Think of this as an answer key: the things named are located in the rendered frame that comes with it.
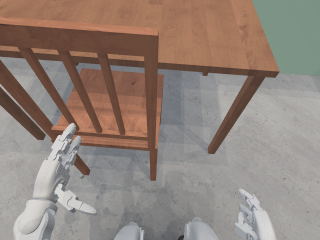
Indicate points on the table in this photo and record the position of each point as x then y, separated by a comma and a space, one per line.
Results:
208, 36

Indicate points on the robot left hand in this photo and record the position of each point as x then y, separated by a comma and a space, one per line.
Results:
55, 168

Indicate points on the robot left shin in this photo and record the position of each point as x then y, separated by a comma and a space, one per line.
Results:
133, 224

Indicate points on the left robot forearm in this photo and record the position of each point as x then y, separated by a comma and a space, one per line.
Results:
37, 221

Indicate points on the robot right hand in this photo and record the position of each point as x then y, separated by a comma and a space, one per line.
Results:
259, 225

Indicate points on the left robot thigh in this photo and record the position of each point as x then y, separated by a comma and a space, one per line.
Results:
130, 232

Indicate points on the chair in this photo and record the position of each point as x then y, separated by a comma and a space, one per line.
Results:
110, 109

